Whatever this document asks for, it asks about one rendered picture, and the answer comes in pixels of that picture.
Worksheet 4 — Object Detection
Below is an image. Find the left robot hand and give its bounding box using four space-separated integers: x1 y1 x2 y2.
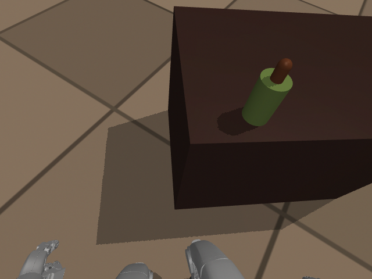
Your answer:
19 240 66 279

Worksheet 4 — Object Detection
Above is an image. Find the bottle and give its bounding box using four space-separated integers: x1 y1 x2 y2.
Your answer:
242 58 293 126

